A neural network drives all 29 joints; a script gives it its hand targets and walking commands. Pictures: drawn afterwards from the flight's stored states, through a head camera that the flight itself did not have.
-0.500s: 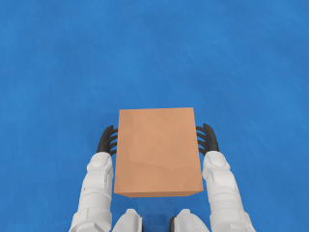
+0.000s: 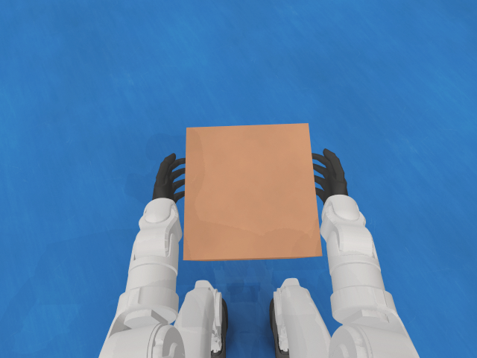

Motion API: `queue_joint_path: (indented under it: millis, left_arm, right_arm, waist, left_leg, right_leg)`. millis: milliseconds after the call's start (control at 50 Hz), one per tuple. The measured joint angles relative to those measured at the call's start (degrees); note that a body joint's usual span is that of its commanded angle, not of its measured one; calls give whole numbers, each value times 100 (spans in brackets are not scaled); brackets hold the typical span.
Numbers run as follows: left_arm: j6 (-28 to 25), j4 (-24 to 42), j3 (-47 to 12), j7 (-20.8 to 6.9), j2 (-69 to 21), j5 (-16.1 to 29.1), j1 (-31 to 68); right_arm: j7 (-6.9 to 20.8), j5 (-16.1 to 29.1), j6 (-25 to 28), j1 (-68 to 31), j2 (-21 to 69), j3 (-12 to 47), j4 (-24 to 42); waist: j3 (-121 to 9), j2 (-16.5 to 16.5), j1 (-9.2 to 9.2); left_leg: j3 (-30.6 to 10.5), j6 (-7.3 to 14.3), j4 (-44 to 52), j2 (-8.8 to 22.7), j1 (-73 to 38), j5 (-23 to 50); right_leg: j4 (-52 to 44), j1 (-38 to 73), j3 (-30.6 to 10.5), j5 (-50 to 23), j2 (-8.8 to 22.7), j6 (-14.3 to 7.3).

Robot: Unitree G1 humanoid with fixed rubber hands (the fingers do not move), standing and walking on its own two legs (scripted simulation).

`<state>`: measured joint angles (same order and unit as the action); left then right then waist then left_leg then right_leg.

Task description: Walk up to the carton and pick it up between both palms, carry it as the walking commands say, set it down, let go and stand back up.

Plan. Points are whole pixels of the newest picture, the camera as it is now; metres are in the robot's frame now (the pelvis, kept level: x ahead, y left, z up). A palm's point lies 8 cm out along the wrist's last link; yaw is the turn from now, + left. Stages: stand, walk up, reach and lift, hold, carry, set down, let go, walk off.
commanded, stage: set down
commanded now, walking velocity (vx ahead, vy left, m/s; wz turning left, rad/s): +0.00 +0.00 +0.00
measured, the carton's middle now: (248, 203) +0.40 -0.01 -0.12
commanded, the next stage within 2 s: none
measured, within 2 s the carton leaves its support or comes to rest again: neither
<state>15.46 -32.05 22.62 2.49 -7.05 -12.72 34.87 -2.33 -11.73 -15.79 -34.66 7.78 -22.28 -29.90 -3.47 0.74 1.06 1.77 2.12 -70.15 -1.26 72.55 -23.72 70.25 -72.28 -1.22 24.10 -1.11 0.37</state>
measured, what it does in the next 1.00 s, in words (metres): lowers itself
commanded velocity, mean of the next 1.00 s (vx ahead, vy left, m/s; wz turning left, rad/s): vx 0.00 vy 0.00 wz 0.00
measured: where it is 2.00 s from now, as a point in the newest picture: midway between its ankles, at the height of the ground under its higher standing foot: (250, 343)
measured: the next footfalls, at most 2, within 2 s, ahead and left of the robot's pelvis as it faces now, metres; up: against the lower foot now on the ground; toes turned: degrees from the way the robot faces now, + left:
none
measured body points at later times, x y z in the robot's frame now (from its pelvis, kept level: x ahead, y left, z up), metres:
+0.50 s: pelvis -0.01 -0.01 -0.08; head +0.21 -0.01 +0.31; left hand +0.43 +0.14 -0.15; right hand +0.43 -0.16 -0.15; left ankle +0.08 +0.10 -0.62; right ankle +0.08 -0.12 -0.62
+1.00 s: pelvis -0.03 -0.01 -0.15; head +0.25 -0.01 +0.20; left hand +0.46 +0.14 -0.24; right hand +0.45 -0.16 -0.24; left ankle +0.08 +0.10 -0.62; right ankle +0.08 -0.12 -0.62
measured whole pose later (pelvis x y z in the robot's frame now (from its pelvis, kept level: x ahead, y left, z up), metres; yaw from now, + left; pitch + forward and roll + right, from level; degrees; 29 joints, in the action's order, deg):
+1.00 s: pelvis -0.03 -0.01 -0.15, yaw +1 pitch +37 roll -1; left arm 18.6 -38.2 20.8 3.9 1.8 -8.8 57.9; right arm -6.1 -7.7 -18.3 -55.0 3.0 -25.3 -32.0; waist 0.5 0.9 0.3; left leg -0.6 0.4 -100.6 -2.3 109.2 -28.7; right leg 100.6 -108.2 0.6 29.8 -2.5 0.0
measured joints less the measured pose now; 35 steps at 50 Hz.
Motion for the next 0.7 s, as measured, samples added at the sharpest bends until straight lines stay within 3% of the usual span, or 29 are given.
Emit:
queue_joint_path:
  millis: [260,700]
  left_arm:
    - [42,127,-203,193,106,187,374]
    - [146,-478,-187,132,608,348,1373]
  right_arm:
    - [50,204,8,-374,-171,-37,93]
    - [-272,271,-173,-1254,-237,-221,-160]
  waist:
    - [-133,-35,13]
    - [-139,-55,-112]
  left_leg:
    - [-5,-9,-941,-19,1266,-220]
    - [-209,-181,-2255,-51,2797,-456]
  right_leg:
    - [960,-1256,-18,246,-37,24]
    - [2278,-2767,161,512,-108,-92]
